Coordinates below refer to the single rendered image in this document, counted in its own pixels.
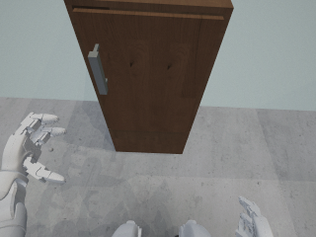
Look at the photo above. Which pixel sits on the left robot hand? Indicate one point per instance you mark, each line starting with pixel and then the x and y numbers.
pixel 19 147

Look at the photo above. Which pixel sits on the right robot thigh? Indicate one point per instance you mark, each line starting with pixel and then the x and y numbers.
pixel 193 230

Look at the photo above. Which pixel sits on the right robot hand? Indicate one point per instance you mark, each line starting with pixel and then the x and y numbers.
pixel 257 224

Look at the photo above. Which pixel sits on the robot thigh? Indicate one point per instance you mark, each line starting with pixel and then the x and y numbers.
pixel 128 230
pixel 193 230

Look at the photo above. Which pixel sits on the left robot forearm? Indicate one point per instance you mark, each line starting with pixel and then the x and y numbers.
pixel 13 213

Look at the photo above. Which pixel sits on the left robot thigh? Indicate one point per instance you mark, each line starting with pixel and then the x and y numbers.
pixel 128 230

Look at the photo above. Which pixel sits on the handle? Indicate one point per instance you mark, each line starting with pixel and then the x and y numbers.
pixel 98 71

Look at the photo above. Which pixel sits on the cupboard door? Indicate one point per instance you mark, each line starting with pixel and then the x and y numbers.
pixel 155 64

